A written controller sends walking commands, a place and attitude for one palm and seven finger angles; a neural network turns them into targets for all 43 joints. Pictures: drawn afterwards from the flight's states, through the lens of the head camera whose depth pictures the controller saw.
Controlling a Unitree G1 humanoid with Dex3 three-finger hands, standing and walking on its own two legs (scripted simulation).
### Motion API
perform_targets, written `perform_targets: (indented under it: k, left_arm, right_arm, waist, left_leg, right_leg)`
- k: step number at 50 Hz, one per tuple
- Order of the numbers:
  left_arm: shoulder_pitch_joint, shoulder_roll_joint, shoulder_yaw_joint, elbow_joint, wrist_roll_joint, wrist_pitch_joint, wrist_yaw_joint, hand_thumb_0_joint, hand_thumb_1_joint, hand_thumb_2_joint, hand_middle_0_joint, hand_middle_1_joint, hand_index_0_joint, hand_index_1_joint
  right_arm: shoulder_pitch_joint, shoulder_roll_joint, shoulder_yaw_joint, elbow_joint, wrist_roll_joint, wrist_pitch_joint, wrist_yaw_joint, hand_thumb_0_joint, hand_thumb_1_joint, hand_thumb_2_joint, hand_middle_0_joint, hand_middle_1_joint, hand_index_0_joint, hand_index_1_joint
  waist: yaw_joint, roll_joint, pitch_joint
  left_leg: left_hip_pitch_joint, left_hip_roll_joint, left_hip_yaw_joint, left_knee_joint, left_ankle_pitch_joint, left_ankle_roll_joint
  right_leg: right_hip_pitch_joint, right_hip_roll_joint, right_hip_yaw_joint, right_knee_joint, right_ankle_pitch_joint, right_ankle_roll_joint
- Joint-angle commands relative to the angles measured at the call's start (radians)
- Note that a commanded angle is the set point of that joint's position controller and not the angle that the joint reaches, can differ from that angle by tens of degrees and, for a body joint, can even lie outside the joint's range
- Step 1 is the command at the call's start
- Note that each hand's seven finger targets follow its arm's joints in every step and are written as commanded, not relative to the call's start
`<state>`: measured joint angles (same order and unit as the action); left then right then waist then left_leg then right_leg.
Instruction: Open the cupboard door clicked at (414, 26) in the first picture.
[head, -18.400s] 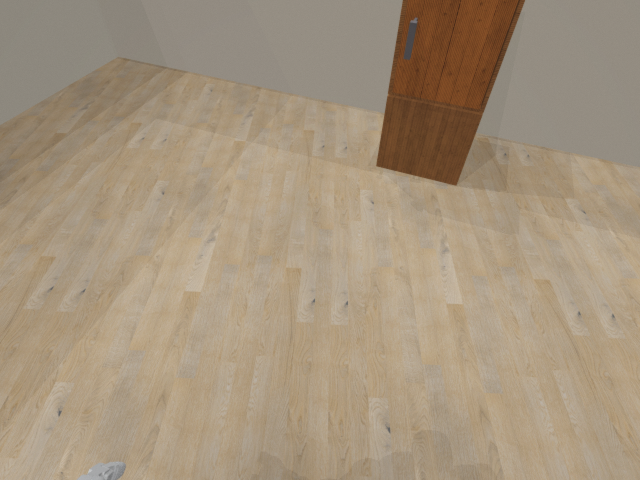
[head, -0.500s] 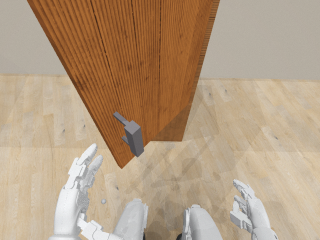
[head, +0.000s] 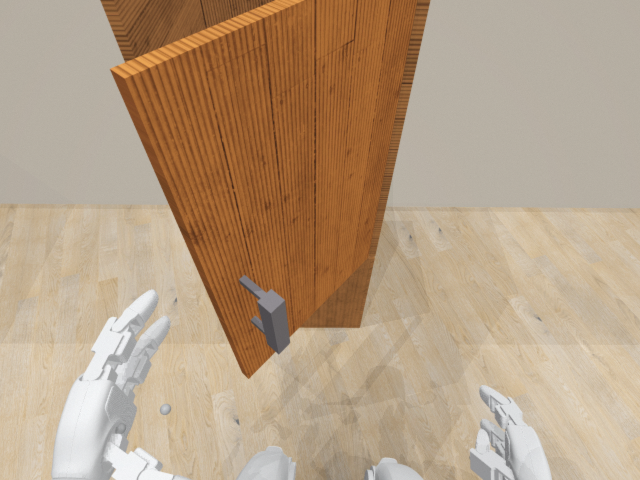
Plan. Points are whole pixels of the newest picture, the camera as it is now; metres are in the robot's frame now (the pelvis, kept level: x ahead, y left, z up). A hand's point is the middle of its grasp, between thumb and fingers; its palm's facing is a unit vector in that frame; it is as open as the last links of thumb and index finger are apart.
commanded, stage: draw the hand back to the body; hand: left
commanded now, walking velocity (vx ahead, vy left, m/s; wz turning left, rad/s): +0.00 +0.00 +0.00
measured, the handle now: (264, 314) +0.34 +0.10 -0.02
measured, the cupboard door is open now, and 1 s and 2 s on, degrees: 49 49 49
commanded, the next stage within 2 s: step back with the hand held close in 1.12 s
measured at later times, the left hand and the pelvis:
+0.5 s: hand (32, 334) +0.21 +0.25 +0.18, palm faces +0.32 -0.87 -0.39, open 12.0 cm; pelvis +0.03 +0.02 +0.07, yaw -1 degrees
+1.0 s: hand out of the picture +0.22 +0.27 +0.25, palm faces +0.43 -0.83 -0.37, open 7.6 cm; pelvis +0.02 +0.02 +0.09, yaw -2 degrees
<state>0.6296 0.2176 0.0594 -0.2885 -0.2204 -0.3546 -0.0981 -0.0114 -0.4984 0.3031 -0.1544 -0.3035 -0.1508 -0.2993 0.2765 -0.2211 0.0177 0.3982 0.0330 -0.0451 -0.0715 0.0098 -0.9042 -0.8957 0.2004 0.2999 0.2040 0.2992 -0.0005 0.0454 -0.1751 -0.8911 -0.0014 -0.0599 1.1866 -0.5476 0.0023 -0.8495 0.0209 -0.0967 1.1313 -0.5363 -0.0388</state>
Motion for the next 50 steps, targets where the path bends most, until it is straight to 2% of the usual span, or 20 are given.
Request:
perform_targets:
  k: [1,2,3,4,5,6,7,10,12,18,20,24,25,27,30,33,37,40,46,50]
  left_arm:
    - [0.046,0.092,0.096,-0.235,-0.036,-0.046,-0.02,0.0,-0.36,0.36,-0.155,-0.3,-0.155,-0.3]
    - [0.042,0.098,0.102,-0.246,-0.04,-0.038,-0.026,0.0,-0.325,0.375,-0.156,-0.3,-0.156,-0.3]
    - [0.088,0.307,0.164,-0.269,0.119,0.078,0.092,0.0,-0.29,0.39,-0.158,-0.3,-0.158,-0.3]
    - [0.099,0.21,0.111,-0.319,0.129,0.14,0.14,0.0,-0.255,0.405,-0.159,-0.3,-0.159,-0.3]
    - [0.089,0.197,0.097,-0.324,0.147,0.187,0.173,0.0,-0.22,0.42,-0.16,-0.3,-0.16,-0.3]
    - [0.113,0.182,0.087,-0.307,0.158,0.225,0.194,0.0,-0.185,0.435,-0.161,-0.3,-0.161,-0.3]
    - [0.111,0.184,0.094,-0.292,0.162,0.251,0.209,0.0,-0.15,0.45,-0.162,-0.3,-0.162,-0.3]
    - [0.031,0.231,0.134,-0.312,0.171,0.285,0.244,0.0,-0.045,0.495,-0.166,-0.3,-0.166,-0.3]
    - [0.006,0.222,0.134,-0.302,0.175,0.296,0.254,0.0,0.025,0.525,-0.169,-0.3,-0.169,-0.3]
    - [-0.059,0.241,0.179,-0.323,0.177,0.292,0.259,0.0,0.235,0.615,-0.176,-0.3,-0.176,-0.3]
    - [-0.059,0.265,0.218,-0.317,0.173,0.292,0.257,0.0,0.305,0.645,-0.179,-0.3,-0.179,-0.3]
    - [-0.101,0.272,0.258,-0.347,0.169,0.278,0.247,0.0,0.445,0.705,-0.184,-0.3,-0.184,-0.3]
    - [-0.105,0.284,0.279,-0.338,0.166,0.277,0.246,0.0,0.48,0.72,-0.185,-0.3,-0.185,-0.3]
    - [-0.125,0.287,0.298,-0.353,0.163,0.27,0.242,0.0,0.55,0.75,-0.187,-0.3,-0.187,-0.3]
    - [-0.153,0.298,0.335,-0.339,0.158,0.262,0.239,0.0,0.655,0.795,-0.191,-0.3,-0.191,-0.3]
    - [-0.22,0.315,0.368,-0.378,0.156,0.244,0.238,0.0,0.76,0.84,-0.195,-0.3,-0.195,-0.3]
    - [-0.267,0.343,0.424,-0.37,0.148,0.228,0.239,0.0,0.9,0.9,-0.2,-0.3,-0.2,-0.3]
    - [-0.192,0.254,0.363,-0.257,0.142,0.237,0.219,0.0,0.9,0.9,-0.2,-0.3,-0.2,-0.3]
    - [-0.266,0.307,0.387,-0.349,0.153,0.216,0.223,0.0,0.9,0.9,-0.2,-0.3,-0.2,-0.3]
    - [-0.268,0.339,0.416,-0.372,0.156,0.208,0.231,0.0,0.9,0.9,-0.2,-0.3,-0.2,-0.3]
  right_arm:
    - [-0.069,-0.097,-0.048,-0.168,0.007,-0.055,-0.013,0.0,-0.9,-0.9,0.2,0.3,0.2,0.3]
    - [-0.066,-0.1,-0.048,-0.167,0.009,-0.057,-0.014,0.0,-0.9,-0.9,0.2,0.3,0.2,0.3]
    - [-0.059,-0.099,-0.058,-0.173,0.005,-0.024,-0.044,0.0,-0.9,-0.9,0.2,0.3,0.2,0.3]
    - [-0.059,-0.077,-0.04,-0.192,0.002,-0.015,-0.054,0.0,-0.9,-0.9,0.2,0.3,0.2,0.3]
    - [-0.059,-0.078,-0.038,-0.182,0.002,-0.009,-0.057,0.0,-0.9,-0.9,0.2,0.3,0.2,0.3]
    - [-0.057,-0.073,-0.035,-0.169,0.001,-0.002,-0.062,0.0,-0.9,-0.9,0.2,0.3,0.2,0.3]
    - [-0.059,-0.075,-0.031,-0.162,0.0,0.007,-0.065,0.0,-0.9,-0.9,0.2,0.3,0.2,0.3]
    - [-0.078,-0.087,-0.018,-0.151,-0.004,0.0,-0.075,0.0,-0.9,-0.9,0.2,0.3,0.2,0.3]
    - [-0.078,-0.092,-0.012,-0.137,-0.004,-0.011,-0.078,0.0,-0.9,-0.9,0.2,0.3,0.2,0.3]
    - [-0.103,-0.099,0.0,-0.089,-0.006,-0.061,-0.068,0.0,-0.9,-0.9,0.2,0.3,0.2,0.3]
    - [-0.122,-0.1,0.0,-0.07,-0.009,-0.073,-0.063,0.0,-0.9,-0.9,0.2,0.3,0.2,0.3]
    - [-0.128,-0.098,0.003,-0.04,-0.012,-0.093,-0.049,0.0,-0.9,-0.9,0.2,0.3,0.2,0.3]
    - [-0.139,-0.099,0.003,-0.033,-0.013,-0.097,-0.045,0.0,-0.9,-0.9,0.2,0.3,0.2,0.3]
    - [-0.146,-0.099,0.001,-0.021,-0.014,-0.103,-0.041,0.0,-0.9,-0.9,0.2,0.3,0.2,0.3]
    - [-0.165,-0.102,-0.002,-0.001,-0.018,-0.11,-0.033,0.0,-0.9,-0.9,0.2,0.3,0.2,0.3]
    - [-0.168,-0.104,-0.003,0.018,-0.021,-0.119,-0.025,0.0,-0.9,-0.9,0.2,0.3,0.2,0.3]
    - [-0.184,-0.105,-0.01,0.039,-0.024,-0.124,-0.02,0.0,-0.9,-0.9,0.2,0.3,0.2,0.3]
    - [-0.189,-0.109,-0.019,0.047,-0.023,-0.11,-0.009,0.0,-0.9,-0.9,0.2,0.3,0.2,0.3]
    - [-0.212,-0.11,-0.024,0.045,-0.029,-0.109,-0.009,0.0,-0.9,-0.9,0.2,0.3,0.2,0.3]
    - [-0.214,-0.107,-0.023,0.057,-0.032,-0.125,-0.017,0.0,-0.9,-0.9,0.2,0.3,0.2,0.3]
  waist:
    - [0.006,0.013,-0.106]
    - [0.004,0.013,-0.098]
    - [0.06,0.051,-0.166]
    - [0.029,0.054,-0.119]
    - [0.03,0.082,-0.109]
    - [0.02,0.05,-0.061]
    - [0.019,0.006,-0.033]
    - [0.018,-0.024,-0.009]
    - [0.017,-0.021,0.014]
    - [0.036,0.015,0.05]
    - [0.048,-0.012,0.057]
    - [0.05,0.041,0.08]
    - [0.056,0.002,0.081]
    - [0.056,0.029,0.088]
    - [0.062,0.009,0.108]
    - [0.06,0.068,0.097]
    - [0.066,0.057,0.107]
    - [0.063,-0.021,0.158]
    - [0.067,0.049,0.109]
    - [0.073,0.052,0.102]
  left_leg:
    - [0.164,-0.023,0.012,-0.244,0.201,0.02]
    - [0.182,-0.02,0.012,-0.255,0.207,0.02]
    - [0.245,0.002,0.036,-0.327,0.239,0.021]
    - [0.274,-0.004,0.038,-0.348,0.263,0.024]
    - [0.301,-0.004,0.039,-0.363,0.285,0.024]
    - [0.315,0.001,0.044,-0.37,0.301,0.026]
    - [0.33,0.006,0.04,-0.388,0.305,0.028]
    - [0.394,0.009,0.033,-0.444,0.32,0.032]
    - [0.446,0.014,0.031,-0.481,0.322,0.033]
    - [0.56,0.019,0.016,-0.588,0.38,0.026]
    - [0.578,0.02,0.018,-0.614,0.416,0.025]
    - [0.64,0.026,0.017,-0.668,0.501,0.013]
    - [0.641,0.025,0.018,-0.678,0.503,0.013]
    - [0.669,0.028,0.025,-0.7,0.53,0.012]
    - [0.689,0.032,0.026,-0.732,0.54,0.008]
    - [0.726,0.032,0.027,-0.758,0.559,0.003]
    - [0.745,0.032,0.036,-0.786,0.556,0.002]
    - [0.74,0.038,0.039,-0.807,0.537,0.005]
    - [0.76,0.028,0.039,-0.833,0.473,0.011]
    - [0.767,0.021,0.044,-0.833,0.475,0.011]
  right_leg:
    - [0.205,0.01,0.044,-0.255,0.178,0.017]
    - [0.212,0.011,0.042,-0.267,0.186,0.018]
    - [0.282,-0.029,0.115,-0.331,0.207,0.002]
    - [0.295,-0.031,0.092,-0.348,0.234,0.007]
    - [0.319,-0.031,0.086,-0.363,0.256,0.008]
    - [0.323,-0.03,0.074,-0.376,0.277,0.014]
    - [0.334,-0.027,0.064,-0.399,0.275,0.017]
    - [0.391,-0.026,0.058,-0.457,0.284,0.018]
    - [0.408,-0.028,0.055,-0.486,0.28,0.02]
    - [0.509,-0.031,0.051,-0.555,0.326,0.015]
    - [0.561,-0.031,0.052,-0.581,0.363,0.013]
    - [0.614,-0.028,0.05,-0.618,0.418,0.014]
    - [0.641,-0.027,0.049,-0.63,0.431,0.012]
    - [0.661,-0.026,0.052,-0.649,0.454,0.014]
    - [0.691,-0.022,0.052,-0.681,0.462,0.012]
    - [0.713,-0.023,0.056,-0.701,0.469,0.012]
    - [0.739,-0.021,0.059,-0.727,0.483,0.011]
    - [0.736,-0.018,0.053,-0.75,0.467,0.014]
    - [0.772,-0.019,0.067,-0.768,0.432,0.012]
    - [0.786,-0.016,0.071,-0.782,0.444,0.011]
